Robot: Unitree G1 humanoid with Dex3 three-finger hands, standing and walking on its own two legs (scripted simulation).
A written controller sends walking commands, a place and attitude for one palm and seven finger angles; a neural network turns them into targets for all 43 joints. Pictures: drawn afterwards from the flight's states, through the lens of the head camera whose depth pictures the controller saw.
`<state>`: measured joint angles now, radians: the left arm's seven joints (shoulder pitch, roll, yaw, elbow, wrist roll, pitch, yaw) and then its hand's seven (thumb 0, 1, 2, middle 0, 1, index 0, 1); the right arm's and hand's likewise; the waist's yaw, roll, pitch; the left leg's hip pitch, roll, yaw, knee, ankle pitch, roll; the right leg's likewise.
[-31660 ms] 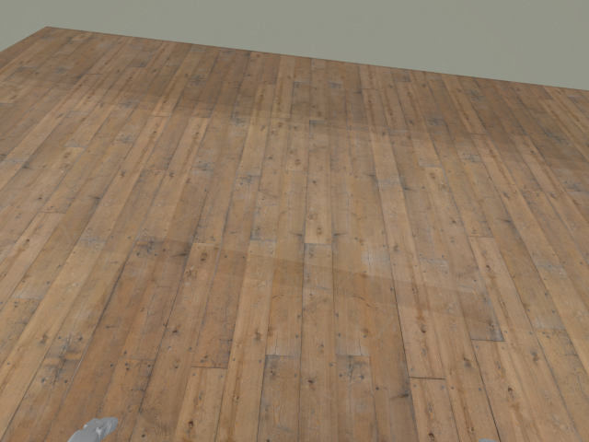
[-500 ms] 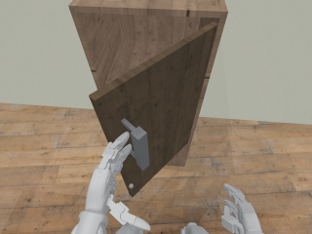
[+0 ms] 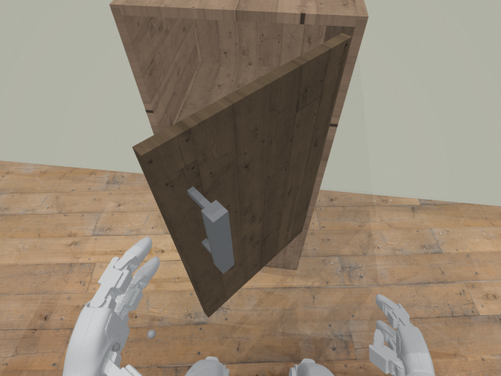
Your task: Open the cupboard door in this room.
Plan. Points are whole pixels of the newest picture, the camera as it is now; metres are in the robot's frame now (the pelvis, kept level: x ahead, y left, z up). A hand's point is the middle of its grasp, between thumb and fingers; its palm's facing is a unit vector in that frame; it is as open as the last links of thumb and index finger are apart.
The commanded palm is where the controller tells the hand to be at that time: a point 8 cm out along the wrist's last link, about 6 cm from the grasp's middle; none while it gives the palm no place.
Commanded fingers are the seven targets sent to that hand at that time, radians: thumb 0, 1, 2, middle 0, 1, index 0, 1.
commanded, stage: draw the hand back to the body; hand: left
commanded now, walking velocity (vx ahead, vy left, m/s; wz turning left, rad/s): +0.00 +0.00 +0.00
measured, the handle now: (210, 231) +0.31 +0.08 +0.08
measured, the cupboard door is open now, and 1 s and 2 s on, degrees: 50 50 50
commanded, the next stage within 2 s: step back with the hand held close in 1.66 s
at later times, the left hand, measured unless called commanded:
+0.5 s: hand (105, 320) +0.17 +0.17 +0.13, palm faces -0.07 -1.00 -0.06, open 16.3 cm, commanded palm +0.14 +0.24 +0.14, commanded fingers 0.00 -0.43 0.33 -0.15 -0.30 -0.15 -0.30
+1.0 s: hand (8, 262) +0.20 +0.25 +0.19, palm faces +0.32 -0.87 -0.38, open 12.5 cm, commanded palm +0.16 +0.30 +0.22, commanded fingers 0.00 0.44 0.70 -0.18 -0.30 -0.18 -0.30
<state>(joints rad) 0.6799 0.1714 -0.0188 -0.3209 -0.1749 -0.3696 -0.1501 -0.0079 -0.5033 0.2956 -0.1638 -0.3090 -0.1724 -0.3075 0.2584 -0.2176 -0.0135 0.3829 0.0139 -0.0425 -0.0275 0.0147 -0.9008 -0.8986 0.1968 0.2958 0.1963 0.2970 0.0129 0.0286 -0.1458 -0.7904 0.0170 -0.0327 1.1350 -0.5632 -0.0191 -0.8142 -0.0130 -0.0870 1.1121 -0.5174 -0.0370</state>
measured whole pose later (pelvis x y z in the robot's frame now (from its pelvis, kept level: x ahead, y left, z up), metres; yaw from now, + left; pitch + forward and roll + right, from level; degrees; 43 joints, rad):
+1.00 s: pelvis +0.02 +0.03 +0.07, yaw -1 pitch -1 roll -1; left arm 0.58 0.33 0.18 -0.49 -0.04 -0.01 0.14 0.00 0.11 0.56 -0.18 -0.31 -0.18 -0.30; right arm 0.27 -0.20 0.07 0.52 0.01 -0.12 -0.11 0.02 -0.90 -0.90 0.20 0.30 0.20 0.30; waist 0.06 0.05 -0.05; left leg -0.27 -0.01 0.00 0.66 -0.39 0.03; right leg -0.28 -0.02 -0.05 0.62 -0.33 0.01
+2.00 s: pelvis +0.00 +0.02 +0.09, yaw -2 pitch -1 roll -1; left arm 0.51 0.37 0.38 -0.42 -0.05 -0.13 0.12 0.02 0.89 0.89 -0.21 -0.31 -0.21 -0.30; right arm 0.16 -0.24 0.00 0.59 0.00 -0.03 -0.07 0.01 -0.90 -0.90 0.20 0.30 0.20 0.30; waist 0.02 0.06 0.04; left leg -0.18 0.02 0.01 0.44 -0.25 0.00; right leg -0.19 0.01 -0.05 0.38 -0.17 -0.01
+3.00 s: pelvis -0.18 +0.02 +0.07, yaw -4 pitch +3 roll -1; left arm 0.53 0.45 0.40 -0.58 -0.05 -0.22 0.13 0.02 0.88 0.89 -0.22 -0.31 -0.21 -0.30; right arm 0.13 -0.17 0.02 0.68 0.00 -0.09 -0.06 0.01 -0.90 -0.90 0.20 0.30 0.20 0.30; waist 0.04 -0.04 0.03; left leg -0.55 0.01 0.02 0.69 -0.28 -0.01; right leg -0.09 0.04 0.01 0.46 -0.40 -0.02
